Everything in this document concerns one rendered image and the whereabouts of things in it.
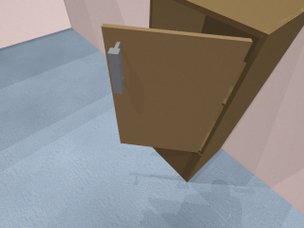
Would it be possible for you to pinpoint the handle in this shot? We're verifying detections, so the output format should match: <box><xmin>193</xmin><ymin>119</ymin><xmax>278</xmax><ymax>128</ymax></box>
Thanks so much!
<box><xmin>107</xmin><ymin>42</ymin><xmax>124</xmax><ymax>94</ymax></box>

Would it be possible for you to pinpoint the cupboard door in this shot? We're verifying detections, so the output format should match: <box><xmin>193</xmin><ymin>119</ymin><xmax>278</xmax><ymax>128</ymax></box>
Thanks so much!
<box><xmin>101</xmin><ymin>24</ymin><xmax>253</xmax><ymax>153</ymax></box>

